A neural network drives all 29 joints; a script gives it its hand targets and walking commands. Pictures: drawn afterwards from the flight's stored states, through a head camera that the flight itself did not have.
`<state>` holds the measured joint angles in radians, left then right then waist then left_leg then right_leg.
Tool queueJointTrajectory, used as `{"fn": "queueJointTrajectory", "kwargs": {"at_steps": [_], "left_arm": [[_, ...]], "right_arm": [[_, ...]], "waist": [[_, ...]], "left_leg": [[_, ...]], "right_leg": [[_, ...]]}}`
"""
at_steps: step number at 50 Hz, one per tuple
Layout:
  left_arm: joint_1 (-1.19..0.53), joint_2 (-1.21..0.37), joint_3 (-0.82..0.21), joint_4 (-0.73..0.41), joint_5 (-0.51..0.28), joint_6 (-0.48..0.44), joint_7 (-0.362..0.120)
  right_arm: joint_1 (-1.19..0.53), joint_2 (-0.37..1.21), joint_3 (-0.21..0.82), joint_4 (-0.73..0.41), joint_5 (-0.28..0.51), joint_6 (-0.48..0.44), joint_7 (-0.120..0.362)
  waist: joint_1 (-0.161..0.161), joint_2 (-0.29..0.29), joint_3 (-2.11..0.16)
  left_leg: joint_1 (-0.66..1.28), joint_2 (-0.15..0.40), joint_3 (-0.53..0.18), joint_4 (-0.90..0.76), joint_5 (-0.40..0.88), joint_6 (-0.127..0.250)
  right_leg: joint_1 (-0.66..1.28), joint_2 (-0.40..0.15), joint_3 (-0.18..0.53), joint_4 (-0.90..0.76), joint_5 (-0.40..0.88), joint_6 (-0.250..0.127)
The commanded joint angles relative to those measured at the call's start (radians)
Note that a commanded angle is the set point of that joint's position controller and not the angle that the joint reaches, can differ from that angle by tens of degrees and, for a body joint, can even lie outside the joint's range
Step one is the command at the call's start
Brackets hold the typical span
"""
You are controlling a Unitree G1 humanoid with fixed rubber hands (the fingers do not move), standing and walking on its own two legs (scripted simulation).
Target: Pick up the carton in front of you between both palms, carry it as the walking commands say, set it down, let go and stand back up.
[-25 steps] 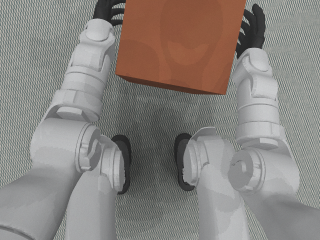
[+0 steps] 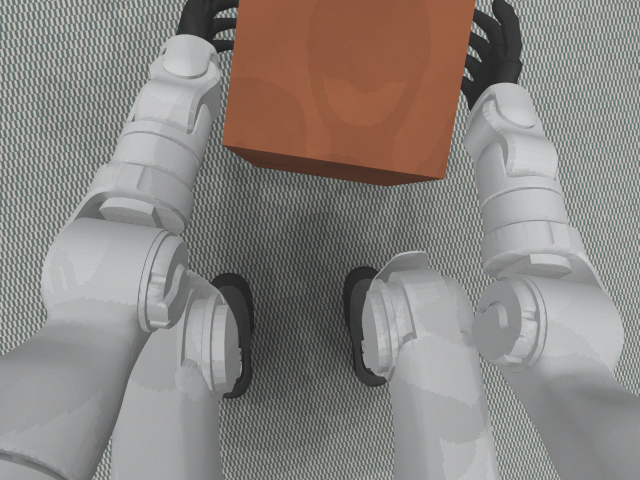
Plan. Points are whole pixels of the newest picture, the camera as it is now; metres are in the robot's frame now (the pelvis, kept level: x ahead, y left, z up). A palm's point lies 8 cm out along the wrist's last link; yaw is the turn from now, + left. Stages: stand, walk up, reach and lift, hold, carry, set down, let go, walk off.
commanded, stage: set down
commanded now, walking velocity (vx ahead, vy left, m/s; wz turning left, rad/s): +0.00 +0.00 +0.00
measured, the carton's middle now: (338, 89) +0.51 -0.05 -0.23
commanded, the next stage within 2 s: let go in 1.94 s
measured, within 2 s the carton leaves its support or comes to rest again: rests again in 0.24 s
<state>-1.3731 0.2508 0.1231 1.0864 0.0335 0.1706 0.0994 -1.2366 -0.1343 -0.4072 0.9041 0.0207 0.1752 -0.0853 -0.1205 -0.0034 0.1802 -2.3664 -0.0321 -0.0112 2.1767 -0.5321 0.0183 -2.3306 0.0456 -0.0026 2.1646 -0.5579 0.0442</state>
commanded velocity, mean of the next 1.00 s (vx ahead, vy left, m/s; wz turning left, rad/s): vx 0.00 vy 0.00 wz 0.00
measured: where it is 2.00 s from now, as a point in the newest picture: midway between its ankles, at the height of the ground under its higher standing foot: (302, 350)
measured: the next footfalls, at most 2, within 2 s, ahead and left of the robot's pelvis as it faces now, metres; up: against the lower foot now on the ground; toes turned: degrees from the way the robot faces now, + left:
none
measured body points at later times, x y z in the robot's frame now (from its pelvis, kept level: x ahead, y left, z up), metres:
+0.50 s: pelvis +0.00 +0.00 -0.01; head +0.35 +0.02 +0.26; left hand +0.55 +0.09 -0.18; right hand +0.51 -0.22 -0.17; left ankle +0.11 +0.11 -0.33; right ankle +0.11 -0.12 -0.33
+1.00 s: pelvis +0.00 +0.00 +0.00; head +0.35 +0.00 +0.26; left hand +0.57 +0.14 -0.17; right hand +0.49 -0.24 -0.17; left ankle +0.11 +0.11 -0.33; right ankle +0.11 -0.12 -0.33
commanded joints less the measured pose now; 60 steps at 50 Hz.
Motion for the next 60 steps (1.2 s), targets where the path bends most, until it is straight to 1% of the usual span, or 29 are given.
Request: {"fn": "queueJointTrajectory", "kwargs": {"at_steps": [1,3,6,16,23,27,29,30,31,32,33,34,35,36,39,41,43,44,46,48,52,54,57,60], "left_arm": [[-0.504,-0.86,-0.243,-0.144,-0.069,-0.062,-0.206],[-0.497,-0.845,-0.234,-0.12,-0.063,-0.063,-0.203],[-0.483,-0.822,-0.205,-0.091,-0.046,-0.06,-0.21],[-0.43,-0.71,-0.131,-0.003,0.014,-0.048,-0.222],[-0.382,-0.643,-0.09,0.041,0.05,-0.044,-0.227],[-0.368,-0.593,-0.082,0.036,0.058,-0.055,-0.218],[-0.356,-0.511,-0.068,0.028,0.056,-0.066,-0.2],[-0.338,-0.422,-0.048,0.027,0.055,-0.075,-0.181],[-0.299,-0.233,0.0,0.033,0.062,-0.089,-0.137],[-0.279,-0.046,0.014,0.036,0.055,-0.104,-0.095],[-0.254,0.138,0.017,0.037,0.038,-0.121,-0.046],[-0.251,0.215,-0.001,0.054,0.006,-0.128,-0.018],[-0.259,0.235,-0.018,0.059,-0.032,-0.135,-0.004],[-0.276,0.239,-0.044,0.057,-0.075,-0.142,-0.001],[-0.335,0.207,-0.143,0.0,-0.186,-0.157,-0.012],[-0.378,0.204,-0.196,-0.059,-0.245,-0.159,-0.023],[-0.389,0.224,-0.222,-0.099,-0.287,-0.156,-0.029],[-0.38,0.236,-0.225,-0.109,-0.299,-0.153,-0.03],[-0.346,0.258,-0.217,-0.115,-0.302,-0.144,-0.028],[-0.304,0.273,-0.193,-0.125,-0.283,-0.132,-0.02],[-0.233,0.284,-0.115,-0.199,-0.215,-0.099,-0.006],[-0.196,0.283,-0.07,-0.219,-0.173,-0.078,-0.005],[-0.149,0.257,-0.019,-0.19,-0.126,-0.063,-0.017],[-0.12,0.227,0.003,-0.157,-0.106,-0.07,-0.036]], "right_arm": [[-0.555,0.887,0.368,-0.083,0.084,-0.019,0.259],[-0.568,0.877,0.36,-0.07,0.086,-0.023,0.261],[-0.57,0.844,0.335,-0.038,0.066,-0.022,0.265],[-0.54,0.74,0.249,0.045,0.015,-0.022,0.267],[-0.511,0.677,0.211,0.078,-0.004,-0.025,0.27],[-0.481,0.632,0.194,0.083,-0.006,-0.037,0.258],[-0.444,0.558,0.167,0.092,-0.007,-0.051,0.237],[-0.405,0.479,0.141,0.101,-0.007,-0.063,0.215],[-0.328,0.298,0.079,0.122,-0.012,-0.083,0.17],[-0.264,0.116,0.045,0.121,-0.008,-0.106,0.119],[-0.206,-0.071,0.029,0.124,0.012,-0.131,0.064],[-0.201,-0.158,0.038,0.13,0.042,-0.15,0.026],[-0.208,-0.194,0.053,0.132,0.075,-0.164,0.004],[-0.216,-0.216,0.071,0.135,0.102,-0.177,-0.009],[-0.237,-0.254,0.126,0.122,0.161,-0.211,-0.025],[-0.242,-0.276,0.153,0.095,0.187,-0.22,-0.03],[-0.236,-0.298,0.167,0.056,0.21,-0.219,-0.037],[-0.225,-0.303,0.172,0.036,0.22,-0.216,-0.04],[-0.195,-0.302,0.18,0.0,0.235,-0.205,-0.044],[-0.161,-0.291,0.189,-0.042,0.246,-0.19,-0.048],[-0.102,-0.248,0.201,-0.171,0.245,-0.146,-0.058],[-0.07,-0.226,0.195,-0.208,0.229,-0.118,-0.063],[-0.025,-0.187,0.166,-0.201,0.185,-0.094,-0.061],[0.003,-0.156,0.142,-0.181,0.146,-0.094,-0.054]], "waist": [[0.026,0.11,-1.024],[0.029,0.111,-0.988],[0.04,0.097,-0.914],[0.058,0.089,-0.751],[0.071,0.064,-0.677],[0.073,0.055,-0.683],[0.07,0.054,-0.702],[0.068,0.054,-0.717],[0.068,0.056,-0.731],[0.069,0.055,-0.757],[0.064,0.058,-0.78],[0.06,0.06,-0.801],[0.05,0.067,-0.821],[0.032,0.082,-0.839],[-0.036,0.125,-0.889],[-0.076,0.139,-0.948],[-0.096,0.143,-1.034],[-0.097,0.143,-1.074],[-0.086,0.143,-1.144],[-0.061,0.14,-1.208],[-0.012,0.112,-1.332],[0.003,0.095,-1.313],[0.005,0.073,-1.159],[-0.004,0.066,-1.074]], "left_leg": [[0.635,-0.093,0.024,-0.149,0.241,0.015],[0.624,-0.091,0.023,-0.146,0.233,0.019],[0.583,-0.089,0.018,-0.147,0.208,0.025],[0.519,-0.077,0.001,-0.153,0.136,0.036],[0.496,-0.069,-0.005,-0.146,0.128,0.041],[0.508,-0.061,-0.002,-0.139,0.147,0.032],[0.526,-0.052,0.003,-0.137,0.154,0.02],[0.539,-0.044,0.005,-0.137,0.156,0.012],[0.557,-0.033,0.008,-0.139,0.16,0.0],[0.579,-0.024,0.007,-0.136,0.163,-0.009],[0.604,-0.016,0.005,-0.134,0.163,-0.016],[0.619,-0.008,-0.002,-0.133,0.162,-0.018],[0.63,-0.002,-0.01,-0.132,0.164,-0.019],[0.637,0.002,-0.017,-0.128,0.174,-0.022],[0.664,0.01,-0.039,-0.109,0.225,-0.03],[0.707,0.015,-0.044,-0.096,0.255,-0.034],[0.757,0.017,-0.041,-0.088,0.275,-0.035],[0.78,0.018,-0.037,-0.088,0.279,-0.035],[0.82,0.018,-0.023,-0.093,0.279,-0.033],[0.846,0.014,-0.002,-0.108,0.264,-0.03],[0.873,-0.004,0.038,-0.164,0.228,-0.015],[0.845,-0.013,0.05,-0.202,0.2,-0.006],[0.747,-0.02,0.049,-0.264,0.147,0.002],[0.698,-0.023,0.042,-0.313,0.141,0.002]], "right_leg": [[0.442,0.077,-0.069,-0.143,0.284,0.005],[0.42,0.077,-0.068,-0.14,0.273,0.004],[0.395,0.077,-0.064,-0.138,0.247,0.0],[0.324,0.075,-0.053,-0.137,0.172,-0.011],[0.307,0.071,-0.047,-0.136,0.159,-0.012],[0.329,0.068,-0.048,-0.131,0.183,-0.001],[0.354,0.063,-0.051,-0.131,0.195,0.009],[0.37,0.057,-0.053,-0.131,0.201,0.018],[0.384,0.045,-0.054,-0.131,0.209,0.028],[0.415,0.034,-0.053,-0.129,0.218,0.035],[0.438,0.024,-0.05,-0.13,0.221,0.038],[0.452,0.013,-0.05,-0.135,0.216,0.039],[0.458,0.009,-0.048,-0.138,0.216,0.037],[0.456,0.005,-0.047,-0.136,0.231,0.031],[0.449,-0.012,-0.045,-0.126,0.296,0.012],[0.472,-0.022,-0.05,-0.128,0.331,0.005],[0.518,-0.027,-0.056,-0.134,0.355,0.003],[0.543,-0.027,-0.059,-0.138,0.361,0.003],[0.589,-0.025,-0.066,-0.15,0.362,0.005],[0.642,-0.018,-0.071,-0.169,0.355,0.006],[0.752,0.007,-0.08,-0.231,0.338,0.009],[0.767,0.019,-0.08,-0.271,0.321,0.011],[0.715,0.028,-0.071,-0.329,0.283,0.015],[0.673,0.03,-0.062,-0.374,0.286,0.019]]}}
